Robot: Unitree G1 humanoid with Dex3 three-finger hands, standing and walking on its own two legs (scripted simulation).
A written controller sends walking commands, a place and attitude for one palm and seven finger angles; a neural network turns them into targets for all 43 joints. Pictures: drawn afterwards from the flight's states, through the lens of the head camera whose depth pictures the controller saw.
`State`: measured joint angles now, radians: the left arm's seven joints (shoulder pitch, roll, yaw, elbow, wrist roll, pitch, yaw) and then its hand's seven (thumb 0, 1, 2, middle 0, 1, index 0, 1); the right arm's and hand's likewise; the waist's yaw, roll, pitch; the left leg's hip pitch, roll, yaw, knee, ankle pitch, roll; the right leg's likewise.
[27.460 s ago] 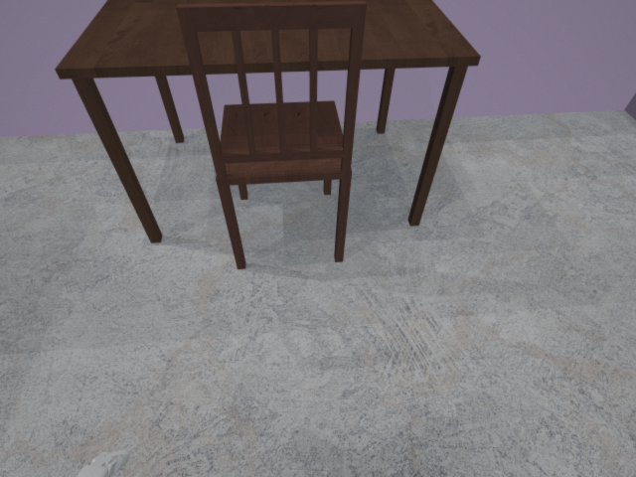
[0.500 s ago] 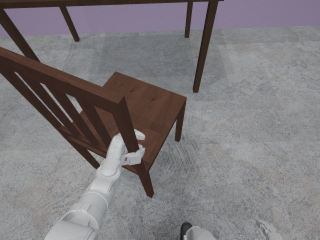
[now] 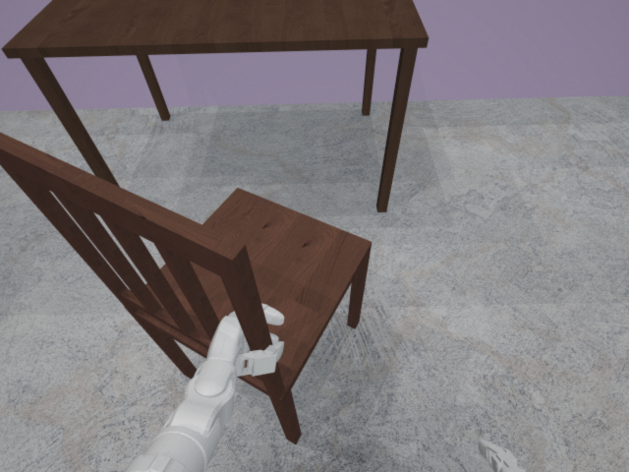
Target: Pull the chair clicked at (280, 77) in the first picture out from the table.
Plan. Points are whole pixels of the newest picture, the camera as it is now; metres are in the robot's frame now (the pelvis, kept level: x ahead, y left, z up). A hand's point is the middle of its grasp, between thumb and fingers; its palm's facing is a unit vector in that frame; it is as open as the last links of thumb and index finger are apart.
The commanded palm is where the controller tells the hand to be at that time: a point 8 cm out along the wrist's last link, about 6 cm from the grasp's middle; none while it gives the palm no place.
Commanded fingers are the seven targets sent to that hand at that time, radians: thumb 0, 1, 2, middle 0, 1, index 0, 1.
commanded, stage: stop walking, hand still on the chair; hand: left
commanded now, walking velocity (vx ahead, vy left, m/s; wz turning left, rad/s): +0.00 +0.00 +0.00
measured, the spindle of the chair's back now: (158, 283) +0.39 +0.27 -0.05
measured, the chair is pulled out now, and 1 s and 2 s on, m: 0.65 0.65 0.65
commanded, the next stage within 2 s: open the thumb and straighten the fingers in 0.66 s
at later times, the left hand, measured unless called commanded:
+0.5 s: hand (267, 356) +0.28 +0.08 -0.06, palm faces -0.17 -0.98 -0.11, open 6.1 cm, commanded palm +0.27 +0.14 -0.05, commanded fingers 0.00 0.90 0.90 -0.50 -1.45 -0.50 -1.45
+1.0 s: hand (263, 349) +0.29 +0.09 -0.06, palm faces -0.20 -0.97 -0.10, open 8.0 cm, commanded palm +0.28 +0.15 -0.05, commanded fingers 0.00 -0.55 0.20 -0.43 -1.23 -0.43 -1.23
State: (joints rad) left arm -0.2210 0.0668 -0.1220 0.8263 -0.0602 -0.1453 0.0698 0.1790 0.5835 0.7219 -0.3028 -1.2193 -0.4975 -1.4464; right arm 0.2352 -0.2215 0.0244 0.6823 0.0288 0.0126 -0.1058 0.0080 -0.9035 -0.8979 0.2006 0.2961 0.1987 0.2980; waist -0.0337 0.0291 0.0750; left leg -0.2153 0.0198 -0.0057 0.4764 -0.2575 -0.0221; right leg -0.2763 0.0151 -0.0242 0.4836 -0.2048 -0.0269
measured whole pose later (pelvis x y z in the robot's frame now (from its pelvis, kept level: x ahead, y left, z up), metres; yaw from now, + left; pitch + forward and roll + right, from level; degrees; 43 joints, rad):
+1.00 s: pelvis +0.02 +0.01 -0.02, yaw +1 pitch +6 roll +1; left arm -0.06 0.13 -0.17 0.52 -0.05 -0.08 0.01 0.06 0.25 0.59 -0.42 -1.40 -0.50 -1.44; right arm 0.23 -0.25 0.00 0.62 0.05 -0.01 -0.01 0.01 -0.90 -0.90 0.20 0.30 0.20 0.30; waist -0.07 0.01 -0.04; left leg -0.41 -0.01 -0.01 0.66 -0.36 0.00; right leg -0.47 -0.02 -0.03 0.68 -0.32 -0.01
